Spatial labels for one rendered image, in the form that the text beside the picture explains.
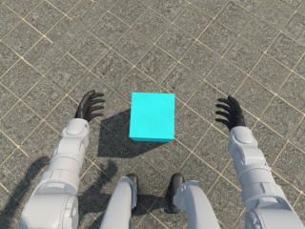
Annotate left robot forearm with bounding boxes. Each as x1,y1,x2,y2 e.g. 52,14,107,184
18,118,90,229

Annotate right robot forearm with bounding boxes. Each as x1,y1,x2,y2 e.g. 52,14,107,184
227,126,305,229

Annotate right robot upper arm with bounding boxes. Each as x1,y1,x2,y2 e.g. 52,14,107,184
244,208,304,229

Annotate robot left hand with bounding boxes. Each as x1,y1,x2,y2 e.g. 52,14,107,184
74,90,105,123

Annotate left robot upper arm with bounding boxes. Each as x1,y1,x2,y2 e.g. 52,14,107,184
20,193,79,229

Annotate carton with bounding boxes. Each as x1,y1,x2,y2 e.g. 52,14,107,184
129,93,175,142

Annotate robot right hand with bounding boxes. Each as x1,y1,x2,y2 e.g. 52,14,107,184
215,95,246,132

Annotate robot left thigh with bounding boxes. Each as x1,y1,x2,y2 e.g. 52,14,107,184
99,181,137,229

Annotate right robot foot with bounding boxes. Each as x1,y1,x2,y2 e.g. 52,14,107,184
169,173,185,214

